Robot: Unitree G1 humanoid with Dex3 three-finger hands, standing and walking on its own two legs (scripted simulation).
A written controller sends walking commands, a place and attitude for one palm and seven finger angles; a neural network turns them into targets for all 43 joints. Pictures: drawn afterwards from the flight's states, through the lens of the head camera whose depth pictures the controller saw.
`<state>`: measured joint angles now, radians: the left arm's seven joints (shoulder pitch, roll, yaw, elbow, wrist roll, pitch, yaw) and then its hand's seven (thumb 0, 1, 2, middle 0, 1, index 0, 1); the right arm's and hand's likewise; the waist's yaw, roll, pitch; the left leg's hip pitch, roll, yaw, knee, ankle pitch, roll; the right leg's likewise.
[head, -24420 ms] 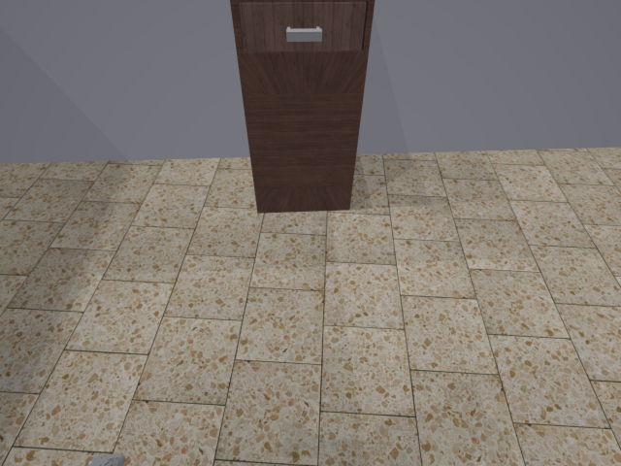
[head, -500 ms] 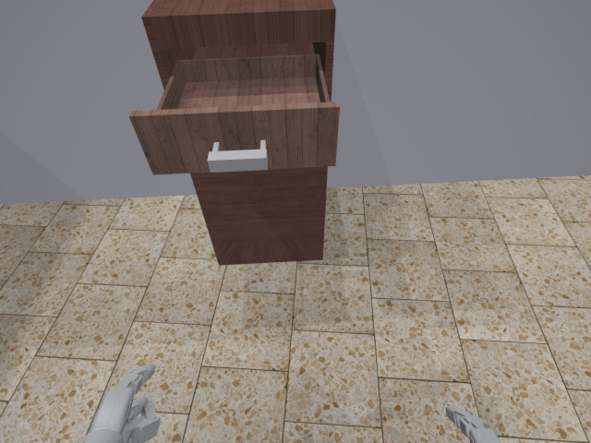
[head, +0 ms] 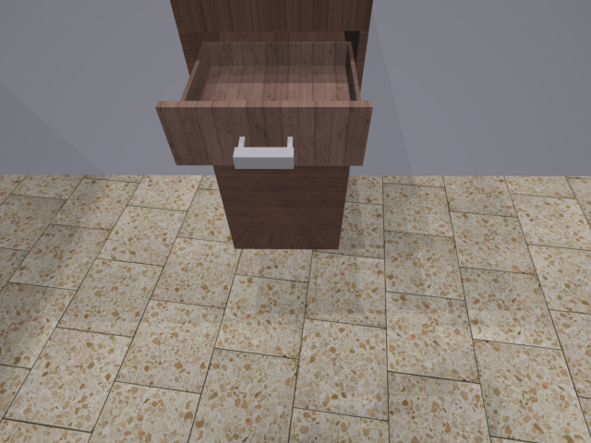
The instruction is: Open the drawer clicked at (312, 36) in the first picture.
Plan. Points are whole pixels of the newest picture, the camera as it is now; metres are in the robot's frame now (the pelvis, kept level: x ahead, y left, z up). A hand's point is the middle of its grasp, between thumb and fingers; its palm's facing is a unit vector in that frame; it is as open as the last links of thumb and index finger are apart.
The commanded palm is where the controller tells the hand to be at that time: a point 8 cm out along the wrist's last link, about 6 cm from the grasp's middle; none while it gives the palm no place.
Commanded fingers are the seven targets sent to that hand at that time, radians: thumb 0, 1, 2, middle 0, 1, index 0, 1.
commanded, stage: let the arm hang, fingers relaxed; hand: left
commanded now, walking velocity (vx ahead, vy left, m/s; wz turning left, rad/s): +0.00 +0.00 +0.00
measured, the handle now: (265, 149) +0.60 +0.10 +0.04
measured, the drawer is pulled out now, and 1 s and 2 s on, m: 0.30 0.30 0.30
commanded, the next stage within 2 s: look to check the result in 0.40 s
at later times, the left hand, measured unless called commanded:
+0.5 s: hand out of the picture +0.06 +0.18 -0.17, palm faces -0.03 -0.97 -0.25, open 7.4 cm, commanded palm none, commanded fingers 0.00 0.90 0.90 -0.20 -0.30 -0.20 -0.30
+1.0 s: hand out of the picture +0.03 +0.16 -0.18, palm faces -0.01 -0.98 -0.21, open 7.4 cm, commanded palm none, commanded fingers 0.00 0.90 0.90 -0.20 -0.30 -0.20 -0.30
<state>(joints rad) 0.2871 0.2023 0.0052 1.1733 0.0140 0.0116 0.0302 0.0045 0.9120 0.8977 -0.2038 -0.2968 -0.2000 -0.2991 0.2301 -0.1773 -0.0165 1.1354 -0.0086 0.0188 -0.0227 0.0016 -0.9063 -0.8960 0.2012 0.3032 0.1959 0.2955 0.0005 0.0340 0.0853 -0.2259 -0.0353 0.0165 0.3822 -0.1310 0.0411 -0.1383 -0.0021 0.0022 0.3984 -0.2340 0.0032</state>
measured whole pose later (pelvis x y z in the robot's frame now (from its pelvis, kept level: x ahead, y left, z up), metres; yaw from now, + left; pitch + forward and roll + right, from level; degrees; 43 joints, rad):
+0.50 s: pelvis +0.01 -0.01 +0.00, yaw -1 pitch -1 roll +0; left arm 0.18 0.19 0.01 1.13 0.01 -0.01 0.03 0.00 0.90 0.90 -0.20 -0.30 -0.20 -0.30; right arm 0.20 -0.19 -0.02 1.14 -0.01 0.01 -0.02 0.00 -0.91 -0.90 0.20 0.30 0.19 0.30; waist -0.02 0.02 0.06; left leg -0.20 -0.02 0.02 0.37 -0.15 0.02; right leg -0.11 0.02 0.01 0.37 -0.24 -0.01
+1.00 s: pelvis +0.02 -0.02 +0.00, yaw -1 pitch -1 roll +0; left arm 0.23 0.16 0.00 1.15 0.01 0.00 0.04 0.00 0.90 0.90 -0.20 -0.30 -0.20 -0.30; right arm 0.20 -0.16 -0.02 1.14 -0.01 0.01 -0.03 0.00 -0.91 -0.90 0.20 0.30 0.20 0.30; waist -0.01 0.01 0.08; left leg -0.20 -0.01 0.02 0.39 -0.17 0.01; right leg -0.10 0.03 0.01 0.37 -0.25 -0.02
